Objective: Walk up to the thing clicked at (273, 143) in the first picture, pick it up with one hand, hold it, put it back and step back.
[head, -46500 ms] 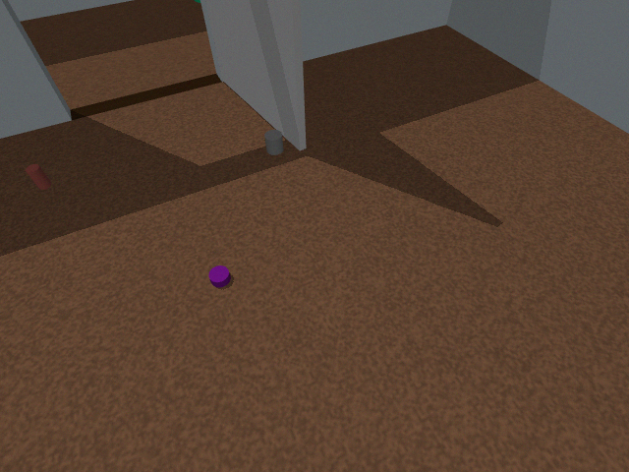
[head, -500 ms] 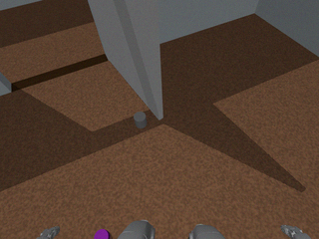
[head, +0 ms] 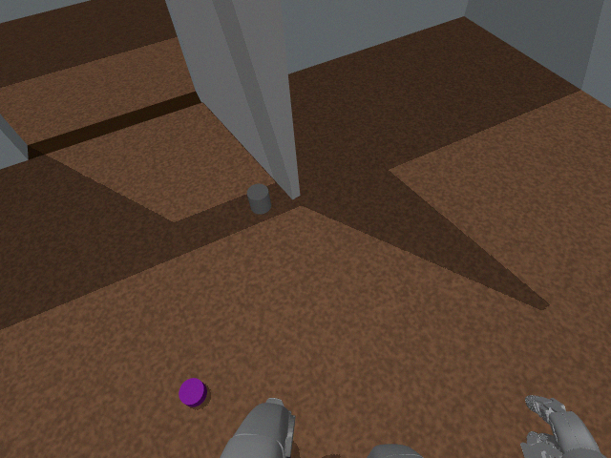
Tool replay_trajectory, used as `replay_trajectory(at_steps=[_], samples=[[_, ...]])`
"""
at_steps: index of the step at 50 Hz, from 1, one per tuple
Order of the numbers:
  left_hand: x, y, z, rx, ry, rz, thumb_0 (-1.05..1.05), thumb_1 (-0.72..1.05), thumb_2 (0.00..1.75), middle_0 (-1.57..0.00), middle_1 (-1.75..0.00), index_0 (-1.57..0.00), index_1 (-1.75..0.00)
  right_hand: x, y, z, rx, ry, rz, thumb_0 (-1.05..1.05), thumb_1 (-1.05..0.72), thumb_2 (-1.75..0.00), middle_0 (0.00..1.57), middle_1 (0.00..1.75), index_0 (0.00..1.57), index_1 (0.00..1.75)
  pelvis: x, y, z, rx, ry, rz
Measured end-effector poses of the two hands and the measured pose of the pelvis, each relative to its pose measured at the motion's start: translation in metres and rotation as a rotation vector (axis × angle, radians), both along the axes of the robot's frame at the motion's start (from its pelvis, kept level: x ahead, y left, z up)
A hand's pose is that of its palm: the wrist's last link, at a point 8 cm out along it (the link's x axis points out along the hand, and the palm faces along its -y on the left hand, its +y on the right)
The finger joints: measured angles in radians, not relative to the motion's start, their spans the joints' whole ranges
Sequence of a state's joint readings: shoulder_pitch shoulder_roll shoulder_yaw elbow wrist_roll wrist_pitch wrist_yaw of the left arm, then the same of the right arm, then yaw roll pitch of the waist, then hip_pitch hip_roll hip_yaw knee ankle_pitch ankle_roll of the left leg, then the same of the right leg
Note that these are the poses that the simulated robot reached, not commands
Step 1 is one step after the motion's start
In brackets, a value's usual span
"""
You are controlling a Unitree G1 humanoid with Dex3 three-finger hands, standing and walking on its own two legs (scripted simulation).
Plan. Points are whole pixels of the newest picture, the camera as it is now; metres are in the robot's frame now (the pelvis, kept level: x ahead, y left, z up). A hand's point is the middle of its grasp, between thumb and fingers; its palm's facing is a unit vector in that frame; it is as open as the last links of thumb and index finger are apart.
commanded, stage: step back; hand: left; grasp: from above
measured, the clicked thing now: (259, 199) +1.07 +0.25 -0.71
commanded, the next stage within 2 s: stand in 1.10 s
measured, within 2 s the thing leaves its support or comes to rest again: neither
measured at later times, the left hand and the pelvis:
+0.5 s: hand out of the picture -0.03 +0.27 -0.14, palm faces +0.11 -0.91 -0.40, open 7.4 cm; pelvis -0.05 -0.01 +0.00, yaw +5 degrees
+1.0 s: hand out of the picture +0.04 +0.29 -0.14, palm faces +0.09 -0.93 -0.36, open 7.4 cm; pelvis -0.01 +0.02 +0.01, yaw +5 degrees
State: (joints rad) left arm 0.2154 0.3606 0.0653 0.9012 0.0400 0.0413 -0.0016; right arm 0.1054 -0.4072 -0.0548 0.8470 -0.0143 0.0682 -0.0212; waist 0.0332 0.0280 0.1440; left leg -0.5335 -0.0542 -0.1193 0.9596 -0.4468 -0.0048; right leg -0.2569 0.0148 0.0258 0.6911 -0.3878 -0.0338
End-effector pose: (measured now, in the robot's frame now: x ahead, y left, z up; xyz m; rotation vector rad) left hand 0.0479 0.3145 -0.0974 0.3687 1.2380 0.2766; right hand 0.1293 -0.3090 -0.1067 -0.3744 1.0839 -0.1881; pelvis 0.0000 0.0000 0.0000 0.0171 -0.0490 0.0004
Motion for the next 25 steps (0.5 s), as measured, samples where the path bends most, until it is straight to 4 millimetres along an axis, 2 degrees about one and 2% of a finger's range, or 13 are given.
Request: replay_trajectory(at_steps=[3,8,13,19,25], samples=[[-0.026,-0.002,0.008,0.016,0.003,0.023,0.01,0.9,0.9,-0.21,-0.3,-0.2,-0.3,-0.029,-0.004,-0.002,0.008,0.039,0.006,0.01,-0.9,-0.9,0.2,0.3,0.2,0.3,-0.015,-0.003,0.005,0.014,0.002,0.021],[-0.05,0.007,0.014,0.038,-0.062,0.051,0.01,0.9,0.9,-0.21,-0.3,-0.2,-0.3,-0.075,-0.007,-0.01,0.003,0.141,0.036,0.01,-0.9,-0.9,0.2,0.3,0.2,0.3,-0.035,-0.003,0.003,0.007,0.001,0.076],[-0.073,0.021,0.007,0.029,-0.08,0.085,0.01,0.9,0.9,-0.21,-0.3,-0.2,-0.3,-0.1,0.005,-0.01,0.006,0.17,0.043,0.01,-0.9,-0.9,0.2,0.3,0.2,0.3,-0.051,0.003,0.001,0.026,-0.017,0.107],[-0.087,0.016,0.003,-0.015,-0.04,0.097,0.01,0.9,0.9,-0.2,-0.3,-0.2,-0.3,-0.109,0.012,0.002,0.029,0.119,0.04,0.01,-0.9,-0.9,0.2,0.3,0.21,0.3,-0.055,0.0,0.008,0.005,-0.011,0.1],[-0.089,-0.002,-0.001,-0.015,-0.041,0.091,0.01,0.9,0.9,-0.2,-0.3,-0.2,-0.3,-0.093,-0.002,-0.005,0.031,0.1,0.032,0.01,-0.9,-0.9,0.2,0.3,0.21,0.3,-0.05,-0.012,0.003,-0.029,-0.016,0.092]])
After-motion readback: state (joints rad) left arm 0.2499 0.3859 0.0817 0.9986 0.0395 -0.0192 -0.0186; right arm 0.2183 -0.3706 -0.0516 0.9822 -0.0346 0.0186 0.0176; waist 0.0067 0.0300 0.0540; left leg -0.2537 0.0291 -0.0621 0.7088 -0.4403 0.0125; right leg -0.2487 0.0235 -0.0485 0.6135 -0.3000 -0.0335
